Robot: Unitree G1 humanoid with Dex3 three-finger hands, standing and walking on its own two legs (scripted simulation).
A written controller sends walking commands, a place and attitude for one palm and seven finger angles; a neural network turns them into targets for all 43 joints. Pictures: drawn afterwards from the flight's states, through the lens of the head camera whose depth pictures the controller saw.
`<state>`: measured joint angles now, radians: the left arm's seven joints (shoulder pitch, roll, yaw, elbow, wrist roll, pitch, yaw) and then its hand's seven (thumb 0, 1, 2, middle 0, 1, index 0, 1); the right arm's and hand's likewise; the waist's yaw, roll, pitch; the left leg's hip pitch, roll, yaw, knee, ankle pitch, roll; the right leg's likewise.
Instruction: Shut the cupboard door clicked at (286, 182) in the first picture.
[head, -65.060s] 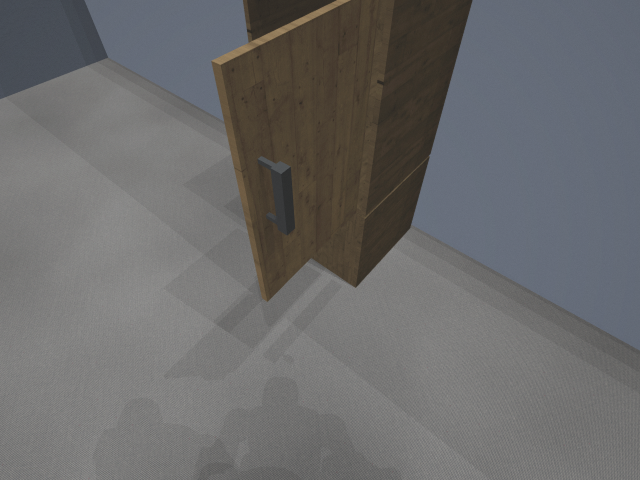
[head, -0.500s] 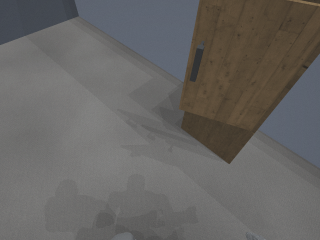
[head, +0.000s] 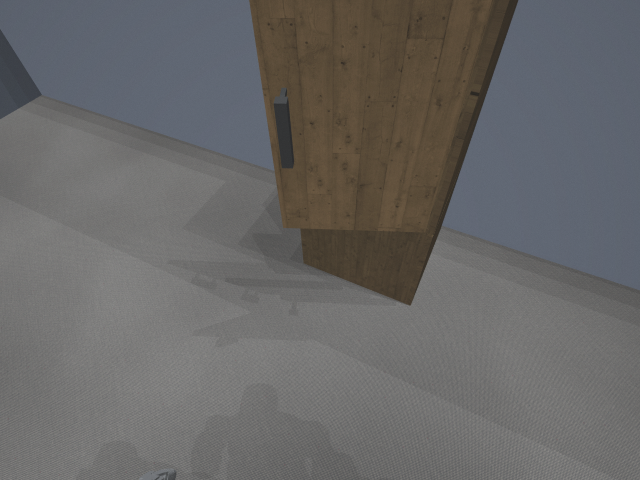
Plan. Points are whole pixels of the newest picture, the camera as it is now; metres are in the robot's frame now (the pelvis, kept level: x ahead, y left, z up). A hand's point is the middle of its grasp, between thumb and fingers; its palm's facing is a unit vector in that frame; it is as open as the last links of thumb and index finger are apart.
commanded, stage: take the last steps up to it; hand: left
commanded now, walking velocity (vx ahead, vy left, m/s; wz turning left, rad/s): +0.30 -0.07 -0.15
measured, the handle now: (285, 128) +0.74 +0.09 +0.00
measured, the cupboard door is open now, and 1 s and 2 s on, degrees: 23 23 23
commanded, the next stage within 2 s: come to a stop and stand still in 0.70 s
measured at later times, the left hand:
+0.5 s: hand out of the picture +0.13 +0.18 -0.17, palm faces -0.04 -0.99 -0.13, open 7.4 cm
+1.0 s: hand (276, 354) +0.33 +0.09 -0.15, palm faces -0.06 -0.97 -0.24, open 7.2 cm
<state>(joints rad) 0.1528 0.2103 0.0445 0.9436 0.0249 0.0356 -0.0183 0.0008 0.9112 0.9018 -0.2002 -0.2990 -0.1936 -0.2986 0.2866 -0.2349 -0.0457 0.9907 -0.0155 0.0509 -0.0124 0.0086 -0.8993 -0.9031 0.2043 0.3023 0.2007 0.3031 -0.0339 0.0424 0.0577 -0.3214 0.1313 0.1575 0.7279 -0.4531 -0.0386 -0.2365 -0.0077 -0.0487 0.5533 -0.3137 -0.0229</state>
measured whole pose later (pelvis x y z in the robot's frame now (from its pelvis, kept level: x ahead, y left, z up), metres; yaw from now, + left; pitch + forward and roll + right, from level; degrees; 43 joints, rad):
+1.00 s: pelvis +0.26 -0.09 +0.01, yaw -5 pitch +1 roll +1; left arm 0.17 0.16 0.03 1.05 0.02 -0.04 0.03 -0.01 0.95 0.90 -0.20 -0.30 -0.20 -0.30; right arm 0.21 -0.19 -0.04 1.05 0.00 0.03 -0.02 0.01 -0.91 -0.90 0.20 0.30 0.19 0.30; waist -0.01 0.03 0.07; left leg -0.43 0.04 0.03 0.91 -0.41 -0.05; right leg -0.24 0.00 -0.12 0.41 -0.19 -0.07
